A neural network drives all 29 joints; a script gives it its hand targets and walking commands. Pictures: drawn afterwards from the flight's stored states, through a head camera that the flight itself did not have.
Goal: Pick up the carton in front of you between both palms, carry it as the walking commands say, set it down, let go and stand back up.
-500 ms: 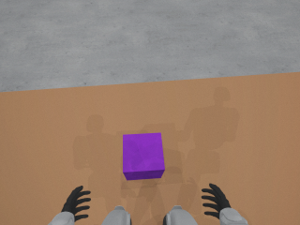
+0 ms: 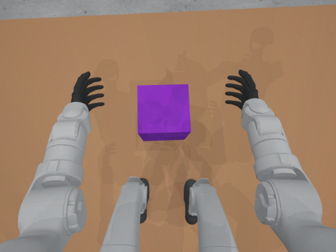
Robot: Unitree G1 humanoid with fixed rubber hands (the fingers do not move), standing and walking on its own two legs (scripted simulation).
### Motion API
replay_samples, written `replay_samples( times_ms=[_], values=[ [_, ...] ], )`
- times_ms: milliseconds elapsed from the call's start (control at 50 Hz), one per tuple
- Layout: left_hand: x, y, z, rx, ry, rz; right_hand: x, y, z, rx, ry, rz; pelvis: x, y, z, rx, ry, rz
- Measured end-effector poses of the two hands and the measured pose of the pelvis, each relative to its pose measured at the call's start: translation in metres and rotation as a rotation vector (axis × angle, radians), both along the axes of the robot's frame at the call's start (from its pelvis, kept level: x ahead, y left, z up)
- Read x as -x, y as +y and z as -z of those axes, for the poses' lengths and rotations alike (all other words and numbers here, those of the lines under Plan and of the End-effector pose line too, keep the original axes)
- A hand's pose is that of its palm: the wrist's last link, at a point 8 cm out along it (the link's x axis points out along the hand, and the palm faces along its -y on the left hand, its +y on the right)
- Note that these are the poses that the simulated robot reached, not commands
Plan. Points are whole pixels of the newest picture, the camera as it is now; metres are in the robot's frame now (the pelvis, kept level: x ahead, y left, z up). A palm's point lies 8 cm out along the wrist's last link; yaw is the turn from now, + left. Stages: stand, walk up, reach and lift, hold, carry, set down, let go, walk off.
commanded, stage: reach and lift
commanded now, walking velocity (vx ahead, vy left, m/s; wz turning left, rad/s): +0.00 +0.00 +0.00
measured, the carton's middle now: (163, 115) +0.52 +0.02 -0.54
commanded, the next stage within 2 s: none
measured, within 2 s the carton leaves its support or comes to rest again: neither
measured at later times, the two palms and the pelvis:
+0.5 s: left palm (96, 81) +0.52 +0.22 -0.17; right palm (230, 78) +0.55 -0.17 -0.17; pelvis +0.03 +0.00 -0.04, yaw +0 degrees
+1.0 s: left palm (116, 109) +0.51 +0.21 -0.41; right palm (210, 106) +0.53 -0.16 -0.41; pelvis -0.03 -0.01 -0.25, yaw +0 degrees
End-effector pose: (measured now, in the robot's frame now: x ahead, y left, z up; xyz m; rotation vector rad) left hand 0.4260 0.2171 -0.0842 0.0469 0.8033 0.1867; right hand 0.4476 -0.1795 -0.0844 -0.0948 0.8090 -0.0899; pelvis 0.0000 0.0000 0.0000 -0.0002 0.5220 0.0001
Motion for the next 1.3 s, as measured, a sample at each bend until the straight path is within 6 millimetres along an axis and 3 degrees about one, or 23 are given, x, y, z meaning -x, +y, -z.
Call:
replay_samples(
  times_ms=[200,320,420,520,720,860,1000,1160,1300],
  values=[
    [-0.076,0.000,0.016,0.006,-0.136,-0.020,-0.078,0.008,0.016,-0.014,-0.131,0.000,-0.003,0.000,0.014,0.003,0.172,-0.001],
    [-0.098,0.000,0.028,-0.001,-0.172,-0.007,-0.102,0.009,0.029,-0.012,-0.168,-0.014,-0.016,0.000,0.011,0.003,0.262,-0.001],
    [-0.099,0.000,0.050,0.003,-0.162,-0.011,-0.103,0.010,0.052,-0.019,-0.159,-0.013,-0.026,0.000,0.017,0.002,0.334,0.000],
    [-0.094,-0.002,0.092,0.005,-0.132,-0.016,-0.097,0.013,0.095,-0.022,-0.131,-0.007,-0.029,-0.001,0.043,-0.001,0.392,-0.001],
    [-0.081,-0.002,0.211,-0.006,-0.114,-0.027,-0.083,0.011,0.216,-0.012,-0.119,0.005,-0.008,-0.003,0.142,-0.003,0.403,-0.003],
    [-0.079,-0.001,0.277,-0.005,-0.118,-0.030,-0.082,0.011,0.280,-0.011,-0.126,0.002,0.014,-0.005,0.209,-0.003,0.316,-0.003],
    [-0.081,-0.007,0.324,0.007,-0.096,-0.029,-0.084,0.016,0.325,-0.016,-0.104,0.001,0.029,-0.005,0.252,-0.002,0.225,-0.004],
    [-0.081,-0.010,0.375,0.008,-0.057,-0.015,-0.082,0.018,0.375,-0.021,-0.068,0.001,0.031,-0.003,0.280,-0.002,0.161,-0.001],
    [-0.087,-0.013,0.388,0.008,-0.074,-0.007,-0.085,0.020,0.389,-0.020,-0.089,-0.007,0.024,-0.001,0.291,0.001,0.126,-0.003]
  ],
)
